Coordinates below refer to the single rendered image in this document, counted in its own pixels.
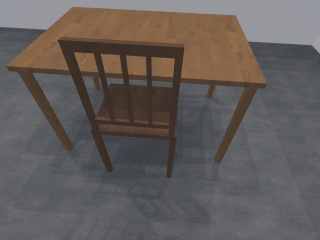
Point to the table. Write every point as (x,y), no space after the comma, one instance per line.
(216,53)

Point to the chair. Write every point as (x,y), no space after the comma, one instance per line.
(128,110)

